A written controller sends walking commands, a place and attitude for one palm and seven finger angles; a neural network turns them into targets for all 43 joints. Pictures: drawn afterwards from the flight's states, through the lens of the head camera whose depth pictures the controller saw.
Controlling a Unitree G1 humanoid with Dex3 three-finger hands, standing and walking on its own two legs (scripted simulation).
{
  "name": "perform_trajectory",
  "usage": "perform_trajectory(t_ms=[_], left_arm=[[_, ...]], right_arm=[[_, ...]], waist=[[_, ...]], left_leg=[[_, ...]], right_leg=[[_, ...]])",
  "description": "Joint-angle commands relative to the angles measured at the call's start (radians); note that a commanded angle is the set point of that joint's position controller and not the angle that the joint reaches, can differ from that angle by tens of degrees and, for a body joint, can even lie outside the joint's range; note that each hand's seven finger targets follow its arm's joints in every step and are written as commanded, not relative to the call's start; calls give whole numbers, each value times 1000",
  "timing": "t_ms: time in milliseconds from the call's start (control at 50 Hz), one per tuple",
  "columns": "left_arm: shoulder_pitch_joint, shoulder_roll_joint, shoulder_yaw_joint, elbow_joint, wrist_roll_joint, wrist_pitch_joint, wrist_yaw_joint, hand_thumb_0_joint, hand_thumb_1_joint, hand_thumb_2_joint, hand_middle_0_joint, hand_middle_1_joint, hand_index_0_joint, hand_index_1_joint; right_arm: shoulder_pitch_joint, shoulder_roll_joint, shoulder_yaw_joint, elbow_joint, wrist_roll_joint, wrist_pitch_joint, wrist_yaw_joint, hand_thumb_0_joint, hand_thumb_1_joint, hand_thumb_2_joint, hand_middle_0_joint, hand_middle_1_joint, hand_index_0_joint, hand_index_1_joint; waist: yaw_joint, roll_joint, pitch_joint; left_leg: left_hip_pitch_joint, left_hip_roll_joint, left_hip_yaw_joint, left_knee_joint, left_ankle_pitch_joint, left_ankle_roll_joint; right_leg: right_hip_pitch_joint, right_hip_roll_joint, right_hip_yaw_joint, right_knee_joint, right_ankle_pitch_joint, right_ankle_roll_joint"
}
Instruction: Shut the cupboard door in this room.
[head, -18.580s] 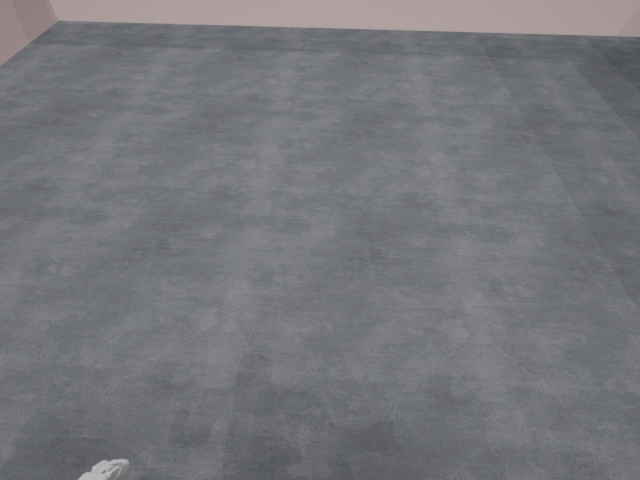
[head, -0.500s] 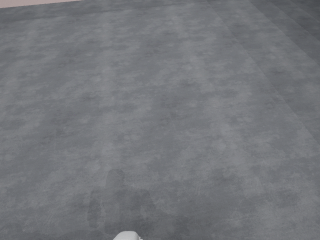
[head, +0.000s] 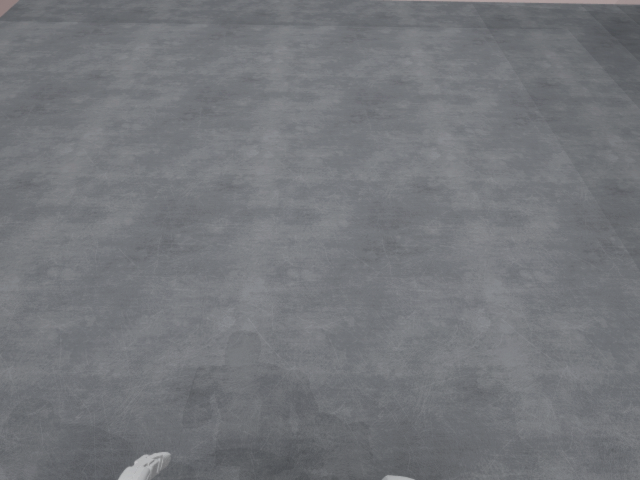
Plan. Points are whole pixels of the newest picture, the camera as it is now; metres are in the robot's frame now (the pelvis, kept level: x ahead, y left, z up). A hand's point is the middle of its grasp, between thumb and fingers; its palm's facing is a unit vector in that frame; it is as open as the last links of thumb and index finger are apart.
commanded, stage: turn or walk to find it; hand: left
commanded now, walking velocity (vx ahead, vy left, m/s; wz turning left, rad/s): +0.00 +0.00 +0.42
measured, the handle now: out of the picture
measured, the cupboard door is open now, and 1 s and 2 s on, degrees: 82 82 82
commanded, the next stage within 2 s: stand and wait in 0.42 s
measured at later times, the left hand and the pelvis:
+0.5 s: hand out of the picture -0.04 +0.19 -0.17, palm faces +0.28 -0.93 -0.24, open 7.4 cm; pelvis -0.02 -0.02 -0.01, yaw +14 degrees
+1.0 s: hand out of the picture -0.02 +0.20 -0.15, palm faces +0.45 -0.85 -0.28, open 7.4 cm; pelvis -0.04 -0.03 -0.01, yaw +28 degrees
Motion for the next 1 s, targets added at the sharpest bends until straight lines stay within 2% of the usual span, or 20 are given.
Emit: perform_trajectory(t_ms=[0, 40, 80, 100, 140, 200, 400, 460, 480, 500, 520, 540, 620, 660, 780, 900, 920, 940, 960, 980], left_arm=[[54, 80, 21, -71, 0, -33, 9, 0, 900, 900, -200, -300, -200, -300], [137, 109, 28, -50, 3, -48, 14, 0, 900, 900, -200, -300, -200, -300], [167, 230, 49, -57, 22, -60, 22, 0, 900, 900, -200, -300, -200, -300], [160, 211, 57, -64, 12, -61, 26, 0, 900, 900, -200, -300, -200, -300], [59, 155, 44, -88, 11, -57, 24, 0, 900, 900, -200, -300, -200, -300], [41, 117, 32, -92, 14, -64, 22, 0, 900, 900, -200, -300, -200, -300], [170, 190, 56, -29, 29, -52, 15, 0, 900, 900, -200, -300, -200, -300], [150, 199, 59, -18, 23, -45, 14, 0, 900, 900, -200, -300, -200, -300], [141, 186, 59, -20, 14, -40, 13, 0, 900, 900, -200, -300, -200, -300], [159, 142, 51, -34, 7, -31, 8, 0, 900, 900, -200, -300, -200, -300], [143, 76, 31, -71, 7, -26, 4, 0, 900, 900, -200, -300, -200, -300], [70, 96, 25, -79, 14, -12, 12, 0, 900, 900, -200, -300, -200, -300], [78, 98, 37, -33, 12, -16, -6, 0, 900, 900, -200, -300, -200, -300], [93, 98, 34, -28, 10, -15, -5, 0, 900, 900, -200, -300, -200, -300], [36, 85, 28, -73, 7, -17, 2, 0, 900, 900, -200, -300, -200, -300], [136, 95, 31, -66, 2, -38, 6, 0, 900, 900, -200, -300, -200, -300], [172, 125, 38, -63, 5, -48, 11, 0, 900, 900, -200, -300, -200, -300], [196, 205, 55, -65, 21, -57, 19, 0, 900, 900, -200, -300, -200, -300], [187, 246, 58, -81, 23, -54, 19, 0, 900, 900, -200, -300, -200, -300], [158, 218, 64, -88, 14, -61, 23, 0, 900, 900, -200, -300, -200, -300]], right_arm=[[19, -213, -59, -54, -2, -7, -11, 0, -900, -900, 200, 300, 200, 300], [3, -186, -57, -61, 8, -7, -6, 0, -900, -900, 200, 300, 200, 300], [21, -105, -46, -96, 14, -8, 2, 0, -900, -900, 200, 300, 200, 300], [6, -148, -58, -93, 5, 16, -3, 0, -900, -900, 200, 300, 200, 300], [13, -138, -60, -55, 1, 28, 7, 0, -900, -900, 200, 300, 200, 300], [52, -119, -53, -29, 2, 33, 18, 0, -900, -900, 200, 300, 200, 300], [-74, -99, -24, -63, 15, 16, 16, 0, -900, -900, 200, 300, 200, 300], [-12, -106, -22, -46, 14, 2, 12, 0, -900, -900, 200, 300, 200, 300], [31, -130, -26, -36, 13, -7, 14, 0, -900, -900, 200, 300, 200, 300], [50, -209, -42, -40, 7, -16, 14, 0, -900, -900, 200, 300, 200, 300], [87, -300, -65, -42, 4, -14, 10, 0, -900, -900, 200, 300, 200, 300], [116, -304, -67, -24, 3, -10, 1, 0, -900, -900, 200, 300, 200, 300], [-37, -222, -40, -58, 0, -16, -15, 0, -900, -900, 200, 300, 200, 300], [-34, -223, -41, -61, 3, -18, -13, 0, -900, -900, 200, 300, 200, 300], [8, -230, -57, -66, -2, -8, -7, 0, -900, -900, 200, 300, 200, 300], [-29, -221, -67, -90, 1, 4, -2, 0, -900, -900, 200, 300, 200, 300], [-24, -194, -64, -98, 8, 2, 1, 0, -900, -900, 200, 300, 200, 300], [-13, -133, -55, -115, 16, 0, 8, 0, -900, -900, 200, 300, 200, 300], [-40, -128, -56, -141, 9, 1, 8, 0, -900, -900, 200, 300, 200, 300], [-38, -160, -64, -124, -2, 16, 5, 0, -900, -900, 200, 300, 200, 300]], waist=[[12, 156, -119], [53, 83, -147], [63, -270, -138], [69, -274, -126], [18, -132, -31], [-2, -146, -45], [70, -209, -85], [30, -191, -121], [0, -122, -145], [-9, 96, -173], [-28, 321, -153], [-62, 272, -148], [13, 161, -67], [14, 146, -86], [-12, 152, -90], [37, 146, -124], [56, 72, -142], [65, -162, -154], [74, -254, -112], [65, -290, -97]], left_leg=[[58, 238, -270, -31, 551, 118], [-69, 171, -234, 51, 338, 49], [-336, -30, -6, 391, -332, -58], [-304, 13, -48, 557, -360, -56], [-330, 47, -42, 730, -243, -60], [-309, 69, -2, 757, -142, -86], [-188, 74, 112, 342, -235, -89], [-42, 62, 149, 102, -86, -77], [71, 79, 131, -45, 45, -66], [211, 228, -70, -118, 201, -12], [252, 446, -309, -133, 512, 108], [164, 459, -307, -144, 451, 157], [72, 304, -165, -133, 389, 122], [87, 282, -142, -131, 403, 119], [88, 279, -231, -119, 369, 139], [-55, 203, -273, -14, 337, 86], [-149, 157, -249, 53, 224, 43], [-328, 34, -102, 237, -38, -29], [-376, -30, -13, 446, -336, -61], [-361, 17, -65, 600, -337, -55]], right_leg=[[92, 36, -24, -226, 81, -16], [296, -9, -7, -467, 283, -24], [407, -402, 330, -538, 494, -199], [278, -421, 331, -564, 464, -245], [188, -321, 210, -554, 386, -237], [193, -254, 56, -530, 449, -198], [288, -298, -2, -450, 608, -228], [251, -281, -52, -358, 582, -173], [190, -257, -95, -271, 510, -126], [22, -164, -147, -97, 276, -63], [-179, -66, -145, 80, -190, -9], [-153, -67, -54, 184, -205, -16], [-154, -55, -10, 261, 2, -10], [-137, -44, -10, 233, 28, -2], [-95, -12, -4, 66, -3, 2], [194, 35, -35, -350, 172, -19], [321, -19, 6, -474, 242, -29], [435, -246, 230, -546, 255, -102], [344, -420, 351, -568, 371, -213], [240, -413, 350, -583, 353, -245]])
